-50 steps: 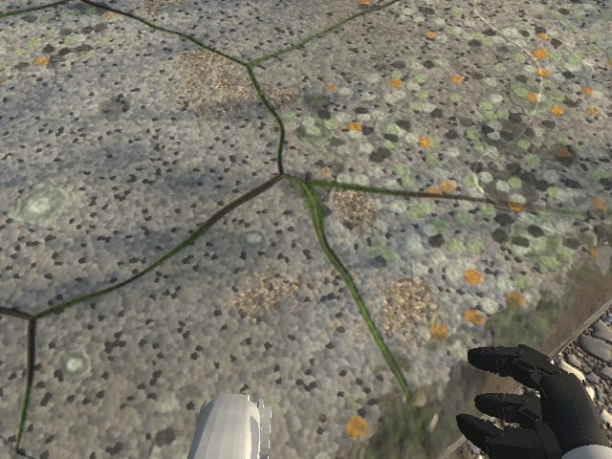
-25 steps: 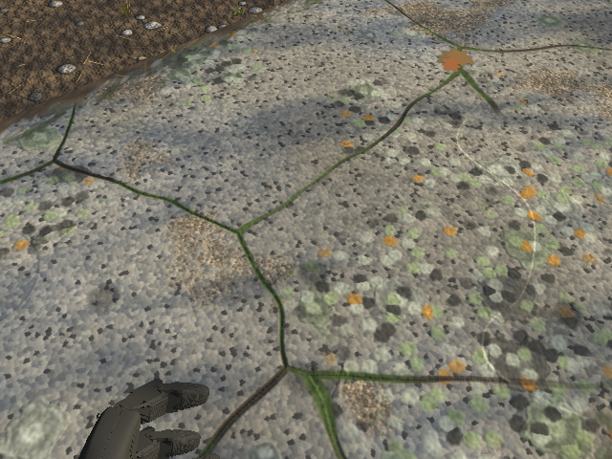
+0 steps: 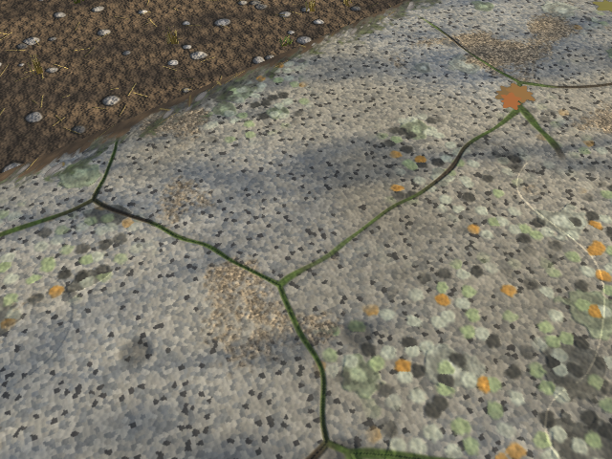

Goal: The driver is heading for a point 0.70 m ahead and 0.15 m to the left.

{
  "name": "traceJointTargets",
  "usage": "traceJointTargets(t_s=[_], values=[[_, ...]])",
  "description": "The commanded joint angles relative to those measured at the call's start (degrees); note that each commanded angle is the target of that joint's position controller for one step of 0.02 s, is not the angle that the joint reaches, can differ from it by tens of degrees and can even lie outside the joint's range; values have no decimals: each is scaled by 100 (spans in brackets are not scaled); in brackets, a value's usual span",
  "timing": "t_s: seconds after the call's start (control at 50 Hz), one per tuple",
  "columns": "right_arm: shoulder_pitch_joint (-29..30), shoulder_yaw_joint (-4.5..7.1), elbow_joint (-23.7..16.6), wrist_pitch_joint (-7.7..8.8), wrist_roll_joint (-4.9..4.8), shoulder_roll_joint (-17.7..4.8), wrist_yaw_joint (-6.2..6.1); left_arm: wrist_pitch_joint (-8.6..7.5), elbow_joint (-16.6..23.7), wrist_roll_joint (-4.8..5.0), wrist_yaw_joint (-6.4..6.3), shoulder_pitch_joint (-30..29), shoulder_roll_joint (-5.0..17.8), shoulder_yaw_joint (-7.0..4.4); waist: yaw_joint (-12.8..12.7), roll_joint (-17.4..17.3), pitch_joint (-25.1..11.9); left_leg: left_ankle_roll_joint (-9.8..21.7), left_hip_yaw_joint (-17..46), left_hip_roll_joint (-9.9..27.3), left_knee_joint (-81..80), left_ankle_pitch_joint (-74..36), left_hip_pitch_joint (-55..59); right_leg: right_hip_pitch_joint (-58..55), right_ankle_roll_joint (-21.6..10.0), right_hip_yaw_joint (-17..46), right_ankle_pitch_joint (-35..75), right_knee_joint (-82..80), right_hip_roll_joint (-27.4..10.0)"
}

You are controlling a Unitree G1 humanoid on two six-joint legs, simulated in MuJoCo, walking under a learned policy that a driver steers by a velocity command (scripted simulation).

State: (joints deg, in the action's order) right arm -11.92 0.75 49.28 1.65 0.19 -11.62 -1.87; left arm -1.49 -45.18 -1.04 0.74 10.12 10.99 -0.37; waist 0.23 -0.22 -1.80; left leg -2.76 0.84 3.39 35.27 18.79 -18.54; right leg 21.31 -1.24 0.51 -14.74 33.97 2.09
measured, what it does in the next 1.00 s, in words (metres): stands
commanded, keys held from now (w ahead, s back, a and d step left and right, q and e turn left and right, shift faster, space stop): no key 1.00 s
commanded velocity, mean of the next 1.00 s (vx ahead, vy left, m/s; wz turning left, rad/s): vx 0.01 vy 0.00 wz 0.00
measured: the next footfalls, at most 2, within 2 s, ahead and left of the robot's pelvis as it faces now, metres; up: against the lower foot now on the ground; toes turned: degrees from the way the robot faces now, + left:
left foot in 1.90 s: +0.46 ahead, +0.16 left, +0.00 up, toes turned +10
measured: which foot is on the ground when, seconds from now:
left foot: down 0.00-1.00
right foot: down 0.00-1.00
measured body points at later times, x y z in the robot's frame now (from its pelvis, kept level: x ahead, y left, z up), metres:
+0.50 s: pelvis +0.02 +0.02 +0.00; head +0.02 +0.02 +0.45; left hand +0.14 +0.26 -0.12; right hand +0.08 -0.24 -0.14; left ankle -0.01 +0.15 -0.73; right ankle +0.03 -0.11 -0.73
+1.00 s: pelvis +0.01 +0.03 +0.01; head +0.02 +0.03 +0.46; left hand +0.06 +0.27 -0.14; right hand +0.01 -0.21 -0.15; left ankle -0.01 +0.15 -0.73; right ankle +0.03 -0.11 -0.73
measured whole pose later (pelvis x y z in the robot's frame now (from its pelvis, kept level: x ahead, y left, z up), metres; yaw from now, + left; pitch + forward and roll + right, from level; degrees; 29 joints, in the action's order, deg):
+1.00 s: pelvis +0.01 +0.03 +0.01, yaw -1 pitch -1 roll +0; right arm -15.1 0.6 63.9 0.9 0.2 -10.2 -2.6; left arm 0.7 -57.4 -0.1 -2.6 13.7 10.2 -1.9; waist 0.4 0.1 1.7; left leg 0.0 -1.7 0.3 28.2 16.8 -10.2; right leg 14.4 1.6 3.0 -13.5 29.1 -1.0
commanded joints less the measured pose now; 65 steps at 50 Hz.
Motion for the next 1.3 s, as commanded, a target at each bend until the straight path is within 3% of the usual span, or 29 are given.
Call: traceJointTargets(t_s=[0.02,0.16,0.32,0.6,0.86,1.18,1.2,1.22,1.26,1.3], values=[[-193,198,-125,86,-3,-737,-96,-18,366,39,-79,17,624,-190,44,16,-276,302,55,53,-442,-1251,261,-472,-271,357,1477,-370,-394],[-72,231,90,9,-18,-705,-110,74,410,64,-155,-30,564,-239,33,63,-282,328,5,6,-396,-1645,376,-702,-293,389,1963,-197,-437],[-39,233,402,-46,-7,-690,-107,160,347,66,-223,-87,580,-288,36,67,-127,319,-42,-54,-580,-1291,401,-787,-197,382,1651,-284,-429],[-151,179,965,-56,4,-583,-113,193,-164,73,-317,58,553,-316,31,62,259,351,-94,-131,-1072,-578,351,-856,-30,310,913,-659,-362],[-429,93,1295,-40,0,-429,-98,171,-804,92,-351,325,475,-281,26,42,432,397,-103,-171,-1346,-358,373,-851,55,251,619,-895,-329],[-819,-10,1427,-52,-10,-299,-69,156,-1357,111,-352,613,376,-177,19,42,480,433,-108,-201,-1455,-644,493,-836,100,222,794,-987,-338],[-955,-16,1488,-59,-17,-265,-72,160,-1438,112,-352,717,313,-161,30,2,331,462,-136,-241,-1505,-75,566,-895,101,111,265,-934,-241],[-993,26,1489,-77,-65,-382,-89,162,-1474,141,-356,749,317,-172,50,-142,392,576,-45,-225,-1569,816,522,-744,89,-100,-567,-681,-52],[-1084,141,1418,-84,-139,-734,-127,105,-1395,152,-344,574,339,-182,149,-606,771,982,771,337,-2032,2552,385,28,33,-356,-1436,-7,112],[-1244,284,1387,-10,-163,-1068,-126,-51,-1270,176,-263,347,195,-144,242,-1057,1091,1526,2055,1362,-2632,3135,210,479,-40,-327,-988,1055,-189]])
